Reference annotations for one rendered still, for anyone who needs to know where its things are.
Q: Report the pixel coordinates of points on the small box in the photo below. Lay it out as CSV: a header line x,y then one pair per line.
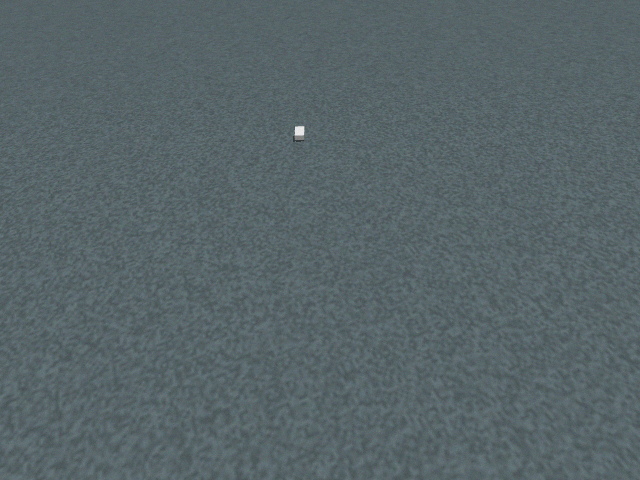
x,y
299,132

